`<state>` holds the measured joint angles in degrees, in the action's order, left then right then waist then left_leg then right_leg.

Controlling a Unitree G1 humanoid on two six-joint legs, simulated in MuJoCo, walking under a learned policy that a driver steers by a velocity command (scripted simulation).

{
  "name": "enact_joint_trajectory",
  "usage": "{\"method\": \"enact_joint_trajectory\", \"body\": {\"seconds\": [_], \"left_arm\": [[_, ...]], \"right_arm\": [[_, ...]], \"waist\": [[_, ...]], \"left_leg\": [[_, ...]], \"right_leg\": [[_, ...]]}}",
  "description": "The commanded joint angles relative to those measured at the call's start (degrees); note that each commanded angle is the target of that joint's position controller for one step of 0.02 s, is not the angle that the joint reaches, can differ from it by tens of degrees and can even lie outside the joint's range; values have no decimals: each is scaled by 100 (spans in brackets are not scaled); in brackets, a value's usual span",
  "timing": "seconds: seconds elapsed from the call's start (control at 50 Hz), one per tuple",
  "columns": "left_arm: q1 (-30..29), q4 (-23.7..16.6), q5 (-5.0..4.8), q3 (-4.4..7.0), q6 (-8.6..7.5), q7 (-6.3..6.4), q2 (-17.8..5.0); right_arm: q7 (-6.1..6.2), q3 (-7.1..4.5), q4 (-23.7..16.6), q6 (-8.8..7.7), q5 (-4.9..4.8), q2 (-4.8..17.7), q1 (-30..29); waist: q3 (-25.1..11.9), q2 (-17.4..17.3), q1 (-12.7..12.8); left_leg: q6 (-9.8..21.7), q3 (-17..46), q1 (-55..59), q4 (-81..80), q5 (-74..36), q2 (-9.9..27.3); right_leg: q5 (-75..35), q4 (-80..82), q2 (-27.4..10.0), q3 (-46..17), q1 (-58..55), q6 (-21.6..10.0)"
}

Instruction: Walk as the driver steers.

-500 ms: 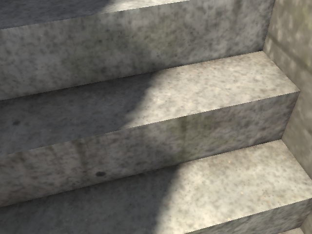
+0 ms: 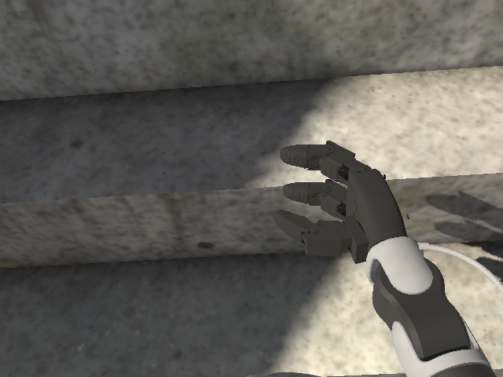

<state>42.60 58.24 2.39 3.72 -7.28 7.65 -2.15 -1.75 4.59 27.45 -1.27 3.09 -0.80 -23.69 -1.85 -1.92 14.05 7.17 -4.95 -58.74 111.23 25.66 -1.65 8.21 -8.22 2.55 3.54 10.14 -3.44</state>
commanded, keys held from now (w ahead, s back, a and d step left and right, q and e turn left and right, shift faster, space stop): w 1.00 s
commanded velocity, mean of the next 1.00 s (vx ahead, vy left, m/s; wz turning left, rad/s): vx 0.43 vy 0.08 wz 0.00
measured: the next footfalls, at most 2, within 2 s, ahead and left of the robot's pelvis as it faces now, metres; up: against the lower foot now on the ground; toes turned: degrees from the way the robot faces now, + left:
left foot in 0.20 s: -0.08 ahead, +0.09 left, +0.00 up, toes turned +12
right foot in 0.48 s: +0.15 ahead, -0.14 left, +0.23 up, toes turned -15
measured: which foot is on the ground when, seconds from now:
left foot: down 0.00-0.06, up 0.08-0.18, down 0.20-0.56, up 0.58-1.00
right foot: down 0.00-0.14, up 0.16-0.46, down 0.48-1.00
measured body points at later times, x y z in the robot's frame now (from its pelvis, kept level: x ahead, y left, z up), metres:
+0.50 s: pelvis +0.00 -0.01 +0.01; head +0.07 -0.02 +0.45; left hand +0.25 +0.18 -0.05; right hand -0.02 -0.28 -0.13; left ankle -0.12 +0.08 -0.74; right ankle +0.12 -0.12 -0.54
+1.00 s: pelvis +0.04 -0.01 +0.17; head +0.01 -0.01 +0.62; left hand +0.24 +0.22 +0.09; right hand +0.06 -0.27 +0.05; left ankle +0.05 +0.09 -0.46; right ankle +0.11 -0.13 -0.53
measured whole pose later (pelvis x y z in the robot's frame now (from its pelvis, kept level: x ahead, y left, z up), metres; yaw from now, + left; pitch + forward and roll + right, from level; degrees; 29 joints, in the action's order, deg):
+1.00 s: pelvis +0.04 -0.01 +0.17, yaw -1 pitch -2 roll +0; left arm 9.2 42.4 3.5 2.7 -1.9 8.2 -13.4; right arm 0.9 -3.5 40.1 7.1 2.7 11.0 22.0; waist -2.1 0.7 -7.6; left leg 4.2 -2.3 -32.8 73.6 21.0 -0.4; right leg 31.8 -46.3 -7.6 11.5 24.6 4.2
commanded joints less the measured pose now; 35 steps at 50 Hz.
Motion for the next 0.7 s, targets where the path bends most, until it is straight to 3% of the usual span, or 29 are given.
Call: {"method": "enact_joint_trajectory", "body": {"seconds": [0.02,0.06,0.08,0.1,0.12,0.14,0.16,0.18,0.2,0.22,0.24,0.26,0.3,0.34,0.36,0.38,0.42,0.44,0.46,0.48,0.5,0.54,0.56,0.58,0.6,0.62,0.64,0.66,0.7], "left_arm": [[-220,-543,-44,184,-11,-76,-700],[-1456,-1065,-29,185,110,-244,-797],[-1291,-1127,-65,291,174,-322,-1103],[-1442,-1193,-62,347,226,-367,-1195],[-1402,-1288,-165,441,290,-429,-1531],[-1113,-1338,-239,495,343,-494,-1305],[-864,-1125,-379,433,516,-668,-913],[-1168,-1042,-248,473,555,-492,-1030],[-1724,-1359,-126,452,432,-334,-627],[-2192,-1660,-172,277,284,-254,-311],[-2563,-2014,-104,157,193,-229,-224],[-2931,-2296,39,68,226,-277,-330],[-3400,-2517,138,-63,412,-335,-338],[-4048,-3208,82,-96,688,-345,-745],[-4444,-3326,88,-141,724,-364,-785],[-4926,-3306,33,-204,754,-402,-728],[-5218,-3557,0,-354,791,-423,-507],[-5019,-3441,-30,-453,834,-544,-630],[-4788,-3391,-215,-569,860,-536,-360],[-3971,-3042,-371,-479,875,-504,-385],[-2947,-2546,-367,-329,836,-524,-744],[-2505,-2309,-274,-129,802,-366,-1112],[-2336,-2206,-154,-101,826,-187,-1128],[-2618,-2241,-29,5,849,-86,-1423],[-2628,-2381,198,99,802,-55,-1790],[-2990,-2410,196,73,743,-16,-1770],[-3225,-2164,231,27,633,-136,-1592],[-3234,-1838,199,-40,504,-250,-1321],[-3665,-1625,245,-156,453,-281,-985]], "right_arm": [[143,-51,-428,-2,12,134,324],[246,-50,-286,-46,-212,278,839],[329,-153,-338,-28,-398,501,804],[389,-342,-208,-69,-565,779,1121],[486,-461,21,-44,-536,991,1823],[499,-622,346,-50,-409,1284,1965],[453,-570,676,-297,-184,1125,1390],[345,-537,836,-459,-109,808,1844],[362,-700,1321,-439,-219,1115,2557],[407,-718,1689,-514,-167,1220,3359],[399,-716,1872,-622,-89,1363,3643],[319,-681,1934,-687,-51,1230,3318],[157,-795,2083,-739,-36,1425,3169],[237,-1076,2022,-944,-176,2380,3113],[202,-1033,2182,-898,-216,2024,3323],[226,-976,2356,-840,-220,1813,3730],[346,-1017,2668,-792,-285,2027,4549],[358,-1045,2494,-707,-380,2246,4175],[406,-1073,2451,-676,-520,2405,4289],[440,-1085,2426,-693,-523,2503,4524],[366,-1059,2459,-674,-553,2640,4653],[133,-1057,2325,-725,-527,2742,4697],[99,-1070,2160,-629,-492,2731,4449],[24,-1029,1948,-469,-325,2243,4161],[19,-892,1555,-351,-176,1612,3711],[33,-796,961,-254,-67,1163,3243],[70,-710,759,-182,-19,874,3565],[106,-645,856,-129,81,778,3995],[290,-693,970,70,35,1087,4662]], "waist": [[-1645,291,-876],[-1667,244,-1311],[-1605,568,-1161],[-1671,823,-1379],[-1913,1352,-1473],[-1691,1171,-1248],[-828,-331,-695],[-369,-625,-1144],[55,-689,-1253],[199,-612,-1273],[523,-213,-1057],[588,-82,-744],[379,-167,-615],[572,-999,-596],[767,-450,-662],[962,-53,-1040],[620,125,-1278],[182,265,-1291],[-271,-114,-1226],[-1126,-136,-1083],[-2090,-113,-841],[-2345,225,-621],[-2227,701,-375],[-1881,1557,-492],[-1666,1240,-428],[-1170,771,-835],[-615,439,-1321],[-61,-131,-1662],[334,-35,-2197]], "left_leg": [[153,663,-875,-1229,18,552],[208,398,1949,-3963,436,160],[73,357,2730,-5279,795,-117],[10,109,3249,-6865,-1020,-147],[-109,156,4000,-8843,-1721,-72],[-150,187,4621,-10125,-2549,37],[815,1359,6419,-9096,-3215,863],[1047,1726,6114,-9504,-4932,1526],[578,646,6187,-9562,-5244,1168],[548,617,6184,-8819,-7467,1606],[483,599,6018,-8964,-7635,1964],[323,436,5821,-9194,-6539,1887],[243,-55,5462,-9572,-5890,1724],[840,883,4774,-10697,-3639,2636],[685,553,4620,-10759,-2412,2143],[627,292,4682,-10838,-2460,1760],[629,230,5383,-11125,-3736,1689],[729,-194,5019,-11589,-4730,1378],[823,-163,4643,-11184,-6991,1424],[887,-18,5095,-10249,-9142,1590],[859,-208,5372,-9223,-10277,1548],[606,-158,4271,-7627,-8594,1043],[505,-56,3903,-6712,-6738,607],[400,405,3279,-4417,-2958,-72],[19,1484,2524,-1249,-1721,-660],[-179,1893,1897,275,-1377,-777],[-183,1783,1165,838,-1422,-660],[-177,1747,807,838,-1483,-570],[-474,1238,898,1253,-1773,-702]], "right_leg": [[-4425,-1027,-1744,-1280,-3421,-1039],[-6057,-1556,-1214,-375,-1584,-731],[-6678,-1954,-1195,-691,-1331,-750],[-7762,-2860,-1166,-759,-1722,-681],[-7042,-3588,-1035,-956,-1866,-580],[-4575,-4443,-762,-1046,-1359,-382],[-539,-6046,51,-463,2391,439],[1503,-8964,177,-535,3931,355],[1666,-10619,361,-1069,4793,-8],[1886,-11727,643,-1146,5607,-22],[1943,-12116,628,-1340,6190,-88],[2090,-12072,557,-1363,6554,-213],[2076,-12080,502,-1022,6625,-293],[1931,-11786,-119,-1256,6643,-216],[1674,-11012,-322,-1247,6779,-267],[1470,-10713,-176,-887,6872,-266],[1455,-9765,-509,-333,6596,-399],[1957,-7959,-519,726,5045,-354],[3336,-6710,-299,862,3253,-504],[2950,-6581,52,699,2136,-507],[2505,-6334,521,891,1013,-530],[2729,-5319,251,-212,-101,-695],[3158,-4280,41,-1026,-195,-650],[3943,-2887,-792,-2990,374,-1110],[4479,-2282,-1573,-4674,1099,-1413],[4796,-2389,-1418,-4469,1790,-1041],[4970,-3081,-1391,-3848,2136,-903],[4535,-3562,-1302,-3118,2447,-681],[3368,-3280,-1279,-2066,3045,-557]]}}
